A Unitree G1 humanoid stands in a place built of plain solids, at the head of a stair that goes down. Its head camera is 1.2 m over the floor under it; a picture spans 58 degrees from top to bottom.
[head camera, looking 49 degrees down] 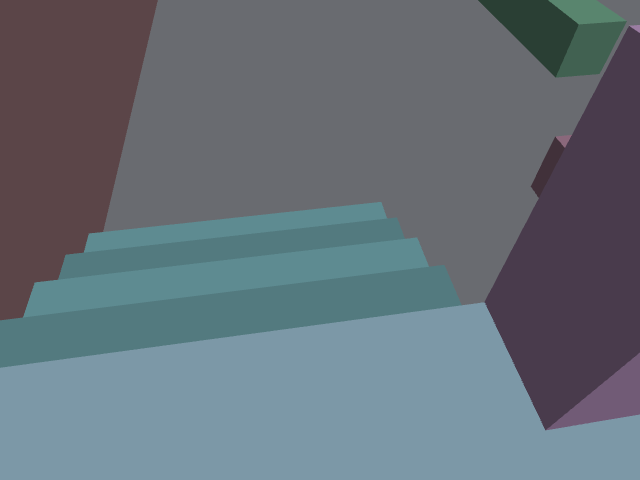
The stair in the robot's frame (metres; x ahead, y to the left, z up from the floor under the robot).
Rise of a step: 0.15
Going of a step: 0.28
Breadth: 1.68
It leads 9 degrees to the left of straight ahead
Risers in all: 5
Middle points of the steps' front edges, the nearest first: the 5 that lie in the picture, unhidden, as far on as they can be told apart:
0.65 0.29 0.00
0.92 0.34 -0.15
1.19 0.38 -0.30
1.47 0.42 -0.45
1.74 0.46 -0.60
